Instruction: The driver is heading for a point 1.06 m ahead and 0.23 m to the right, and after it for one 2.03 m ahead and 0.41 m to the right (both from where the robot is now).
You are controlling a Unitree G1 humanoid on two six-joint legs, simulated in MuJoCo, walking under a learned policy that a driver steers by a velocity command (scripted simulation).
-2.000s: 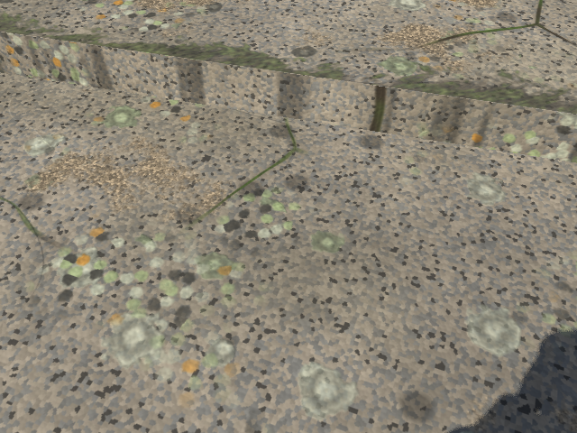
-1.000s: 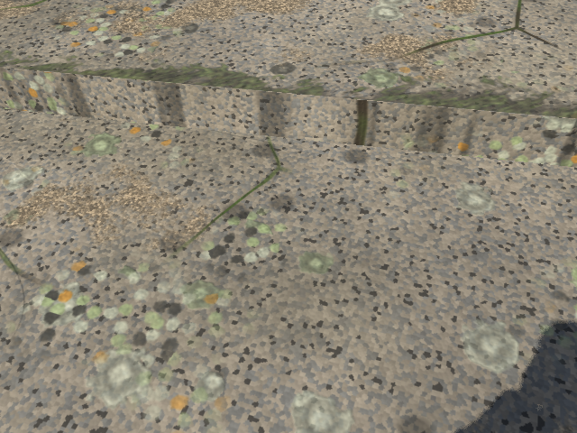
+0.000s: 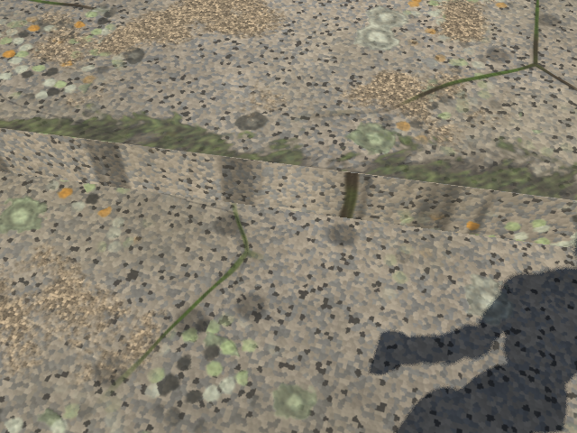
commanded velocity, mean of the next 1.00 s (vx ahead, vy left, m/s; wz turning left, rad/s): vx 0.50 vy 0.00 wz -0.15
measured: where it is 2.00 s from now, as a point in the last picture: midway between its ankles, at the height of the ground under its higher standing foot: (329, 180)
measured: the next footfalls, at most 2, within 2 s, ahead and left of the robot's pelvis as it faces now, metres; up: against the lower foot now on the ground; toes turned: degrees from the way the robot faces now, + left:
right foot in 0.08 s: +0.23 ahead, -0.09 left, +0.00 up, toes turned -4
left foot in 0.66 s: +0.54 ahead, +0.08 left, +0.00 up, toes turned +2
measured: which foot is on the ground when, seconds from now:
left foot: down 0.00-0.08, up 0.10-0.64, down 0.66-1.00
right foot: up 0.00-0.06, down 0.08-0.66, up 0.68-1.00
